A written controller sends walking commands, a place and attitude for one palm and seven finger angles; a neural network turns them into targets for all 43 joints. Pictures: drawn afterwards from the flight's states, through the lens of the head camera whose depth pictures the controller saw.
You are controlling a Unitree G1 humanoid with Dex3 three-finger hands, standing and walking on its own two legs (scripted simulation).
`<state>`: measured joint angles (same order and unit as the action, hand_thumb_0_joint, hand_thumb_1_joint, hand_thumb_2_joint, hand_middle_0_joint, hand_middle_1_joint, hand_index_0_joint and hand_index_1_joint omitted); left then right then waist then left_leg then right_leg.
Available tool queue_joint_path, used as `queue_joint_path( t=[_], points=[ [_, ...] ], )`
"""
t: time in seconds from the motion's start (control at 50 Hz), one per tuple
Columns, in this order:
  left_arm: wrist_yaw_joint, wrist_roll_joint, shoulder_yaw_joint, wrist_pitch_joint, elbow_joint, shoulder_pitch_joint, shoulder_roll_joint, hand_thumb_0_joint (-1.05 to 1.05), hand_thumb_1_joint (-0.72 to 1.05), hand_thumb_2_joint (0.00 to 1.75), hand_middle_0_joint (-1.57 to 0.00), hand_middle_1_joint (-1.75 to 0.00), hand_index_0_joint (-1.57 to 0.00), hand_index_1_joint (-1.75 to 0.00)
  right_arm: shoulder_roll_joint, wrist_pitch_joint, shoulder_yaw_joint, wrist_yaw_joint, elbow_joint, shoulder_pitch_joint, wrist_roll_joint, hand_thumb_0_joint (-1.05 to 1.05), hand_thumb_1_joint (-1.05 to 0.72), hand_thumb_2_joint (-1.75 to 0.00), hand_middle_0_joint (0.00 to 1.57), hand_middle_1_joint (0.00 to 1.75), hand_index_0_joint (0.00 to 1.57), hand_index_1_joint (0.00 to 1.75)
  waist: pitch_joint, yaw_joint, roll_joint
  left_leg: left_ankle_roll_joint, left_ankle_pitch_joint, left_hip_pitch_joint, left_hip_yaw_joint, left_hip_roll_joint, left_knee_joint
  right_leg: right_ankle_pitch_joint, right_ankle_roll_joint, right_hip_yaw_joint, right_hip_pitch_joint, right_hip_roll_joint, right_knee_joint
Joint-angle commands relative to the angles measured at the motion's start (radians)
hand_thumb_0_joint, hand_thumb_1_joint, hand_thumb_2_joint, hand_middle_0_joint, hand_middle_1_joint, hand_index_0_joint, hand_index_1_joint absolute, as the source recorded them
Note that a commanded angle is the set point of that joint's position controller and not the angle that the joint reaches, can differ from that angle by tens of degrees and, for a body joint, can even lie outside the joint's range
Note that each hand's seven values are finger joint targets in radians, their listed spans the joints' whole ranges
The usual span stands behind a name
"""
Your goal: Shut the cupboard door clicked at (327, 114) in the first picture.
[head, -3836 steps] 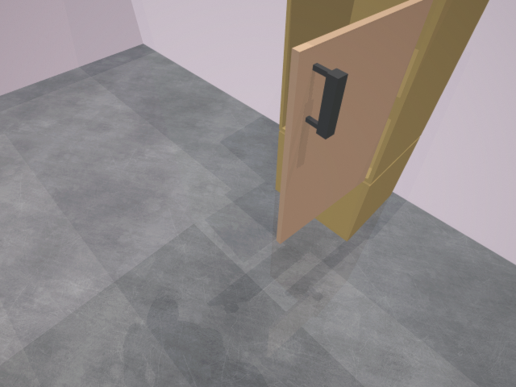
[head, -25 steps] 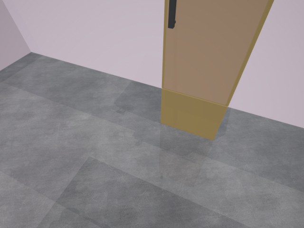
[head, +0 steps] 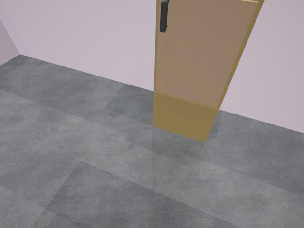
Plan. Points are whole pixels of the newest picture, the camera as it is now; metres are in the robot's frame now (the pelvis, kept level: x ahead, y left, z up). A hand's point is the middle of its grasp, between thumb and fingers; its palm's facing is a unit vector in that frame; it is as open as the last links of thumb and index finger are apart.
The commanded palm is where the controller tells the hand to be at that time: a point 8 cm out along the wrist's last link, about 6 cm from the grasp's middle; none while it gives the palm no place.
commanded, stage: look to check the result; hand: left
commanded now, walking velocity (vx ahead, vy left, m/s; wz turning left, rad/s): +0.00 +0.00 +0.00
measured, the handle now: (165, 15) +0.97 -0.03 +0.15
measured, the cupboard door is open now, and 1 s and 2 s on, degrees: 0 0 0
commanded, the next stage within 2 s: stand and wait in 0.60 s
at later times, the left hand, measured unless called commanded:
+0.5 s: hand out of the picture +0.00 +0.16 -0.18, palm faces +0.04 -0.98 -0.18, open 7.4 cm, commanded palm none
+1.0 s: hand out of the picture +0.02 +0.16 -0.17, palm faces +0.04 -0.98 -0.19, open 7.4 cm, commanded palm none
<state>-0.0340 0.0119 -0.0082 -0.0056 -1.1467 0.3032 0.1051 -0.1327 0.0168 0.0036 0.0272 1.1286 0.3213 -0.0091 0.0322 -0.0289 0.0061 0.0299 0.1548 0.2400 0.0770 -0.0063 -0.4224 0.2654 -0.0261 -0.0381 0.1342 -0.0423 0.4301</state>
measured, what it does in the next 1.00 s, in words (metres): stands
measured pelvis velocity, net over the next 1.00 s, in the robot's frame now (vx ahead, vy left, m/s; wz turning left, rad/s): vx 0.04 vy -0.01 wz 0.01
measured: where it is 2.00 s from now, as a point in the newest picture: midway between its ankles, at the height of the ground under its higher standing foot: outside the picture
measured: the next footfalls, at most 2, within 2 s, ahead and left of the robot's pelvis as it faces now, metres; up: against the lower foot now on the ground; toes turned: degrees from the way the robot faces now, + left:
none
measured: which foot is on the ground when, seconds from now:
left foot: down 0.00-1.00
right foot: down 0.00-1.00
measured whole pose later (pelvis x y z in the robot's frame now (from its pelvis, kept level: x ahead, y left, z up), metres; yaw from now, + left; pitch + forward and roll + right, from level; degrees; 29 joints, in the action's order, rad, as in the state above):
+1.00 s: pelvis +0.04 -0.01 +0.00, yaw +1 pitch -1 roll +0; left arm -0.04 0.01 -0.01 -0.01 -1.15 0.29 0.14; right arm -0.15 0.01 0.00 0.03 1.13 0.26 -0.01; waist 0.05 -0.02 0.00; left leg 0.01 0.20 0.19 0.06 -0.01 -0.40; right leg 0.29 -0.02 -0.06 0.05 -0.03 0.35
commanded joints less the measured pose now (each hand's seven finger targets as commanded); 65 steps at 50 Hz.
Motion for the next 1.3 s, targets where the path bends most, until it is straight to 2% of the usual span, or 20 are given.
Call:
queue_joint_path(
  t=[0.0,0.04,0.14,0.18,0.22,0.48,0.54,0.58,0.7,0.84,0.92,1.16,1.28],
  points=[
    [-0.005,0.001,-0.018,-0.006,0.002,0.103,0.104,0.00,0.90,0.90,-0.20,-0.30,-0.20,-0.30,-0.087,-0.012,0.017,0.007,-0.024,0.064,-0.005,0.00,-0.90,-0.90,0.20,0.30,0.20,0.30,0.085,0.008,0.010,0.009,0.061,-0.039,-0.119,-0.077,0.095,0.025,0.046,0.069,0.123,-0.049,-0.121],
    [-0.005,0.001,-0.018,-0.006,0.003,0.100,0.106,0.00,0.90,0.90,-0.20,-0.30,-0.20,-0.30,-0.087,-0.012,0.018,0.007,-0.025,0.063,-0.005,0.00,-0.90,-0.90,0.20,0.30,0.20,0.30,0.083,0.009,0.011,0.010,0.059,-0.040,-0.119,-0.078,0.094,0.018,0.046,0.070,0.118,-0.049,-0.122],
    [-0.006,0.000,-0.018,-0.011,0.001,0.100,0.108,0.00,0.90,0.90,-0.20,-0.30,-0.20,-0.30,-0.096,-0.018,0.017,0.010,-0.025,0.056,-0.003,0.00,-0.90,-0.90,0.20,0.30,0.20,0.30,0.040,0.010,-0.013,0.015,-0.037,-0.075,-0.119,-0.088,0.075,-0.046,0.043,0.068,0.086,-0.051,-0.116],
    [-0.008,0.000,-0.018,-0.011,-0.001,0.097,0.107,0.00,0.90,0.90,-0.20,-0.30,-0.20,-0.30,-0.097,-0.018,0.017,0.010,-0.024,0.050,-0.002,0.00,-0.90,-0.90,0.20,0.30,0.20,0.30,0.050,0.010,-0.020,0.015,-0.058,-0.073,-0.117,-0.090,0.073,-0.058,0.042,0.064,0.083,-0.051,-0.117],
    [-0.007,-0.001,-0.017,-0.009,-0.003,0.100,0.107,0.00,0.90,0.90,-0.20,-0.30,-0.20,-0.30,-0.096,-0.018,0.016,0.011,-0.022,0.048,-0.002,0.00,-0.90,-0.90,0.20,0.30,0.20,0.30,0.056,0.011,-0.006,0.015,-0.046,-0.076,-0.119,-0.090,0.078,-0.047,0.041,0.065,0.085,-0.052,-0.119],
    [-0.007,0.000,-0.017,-0.012,-0.005,0.101,0.117,0.00,0.90,0.90,-0.20,-0.30,-0.20,-0.30,-0.105,-0.020,0.015,0.011,-0.021,0.018,-0.002,0.00,-0.90,-0.90,0.20,0.30,0.20,0.30,0.054,0.013,-0.019,0.015,-0.105,-0.095,-0.115,-0.091,0.070,-0.099,0.041,0.064,0.059,-0.058,-0.134],
    [-0.007,0.000,-0.018,-0.013,-0.004,0.097,0.119,0.00,0.90,0.90,-0.20,-0.30,-0.20,-0.30,-0.109,-0.021,0.014,0.012,-0.021,0.013,-0.002,0.00,-0.90,-0.90,0.20,0.30,0.20,0.30,0.048,0.013,0.003,0.015,-0.113,-0.102,-0.114,-0.091,0.072,-0.109,0.041,0.065,0.050,-0.059,-0.137],
    [-0.007,0.000,-0.017,-0.013,-0.004,0.091,0.125,0.00,0.90,0.90,-0.20,-0.30,-0.20,-0.30,-0.111,-0.021,0.014,0.012,-0.023,0.010,-0.001,0.00,-0.90,-0.90,0.20,0.30,0.20,0.30,0.051,0.012,-0.013,0.013,-0.120,-0.098,-0.116,-0.092,0.069,-0.117,0.041,0.062,0.044,-0.060,-0.139],
    [-0.007,-0.001,-0.019,-0.015,-0.003,0.087,0.126,0.00,0.90,0.90,-0.20,-0.30,-0.20,-0.30,-0.117,-0.024,0.012,0.014,-0.021,0.009,-0.002,0.00,-0.90,-0.90,0.20,0.30,0.20,0.30,0.032,0.013,-0.006,0.013,-0.151,-0.105,-0.117,-0.091,0.065,-0.145,0.041,0.060,0.017,-0.060,-0.140],
    [-0.005,-0.001,-0.020,-0.013,0.000,0.081,0.131,0.00,0.90,0.90,-0.20,-0.30,-0.20,-0.30,-0.122,-0.022,0.013,0.015,-0.020,0.003,-0.002,0.00,-0.90,-0.90,0.20,0.30,0.20,0.30,0.057,0.015,-0.009,0.011,-0.140,-0.102,-0.116,-0.092,0.071,-0.138,0.041,0.055,0.022,-0.061,-0.149],
    [-0.005,-0.002,-0.020,-0.013,0.002,0.082,0.135,0.00,0.90,0.90,-0.20,-0.30,-0.20,-0.30,-0.128,-0.024,0.012,0.015,-0.021,0.004,-0.002,0.00,-0.90,-0.90,0.20,0.30,0.20,0.30,0.038,0.015,-0.014,0.012,-0.166,-0.111,-0.117,-0.093,0.065,-0.160,0.041,0.055,0.006,-0.060,-0.146],
    [-0.005,-0.001,-0.025,-0.014,0.007,0.075,0.156,0.00,0.90,0.90,-0.20,-0.30,-0.20,-0.30,-0.144,-0.023,0.014,0.015,-0.026,-0.005,0.001,0.00,-0.90,-0.90,0.20,0.30,0.20,0.30,0.042,0.017,-0.016,0.013,-0.172,-0.112,-0.119,-0.094,0.065,-0.169,0.043,0.048,-0.005,-0.064,-0.155],
    [-0.005,0.000,-0.027,-0.016,0.009,0.067,0.160,0.00,0.90,0.90,-0.20,-0.30,-0.20,-0.30,-0.148,-0.026,0.017,0.016,-0.027,-0.014,-0.001,0.00,-0.90,-0.90,0.20,0.30,0.20,0.30,0.028,0.016,-0.018,0.013,-0.208,-0.123,-0.118,-0.095,0.060,-0.219,0.044,0.049,-0.020,-0.067,-0.148]
  ],
)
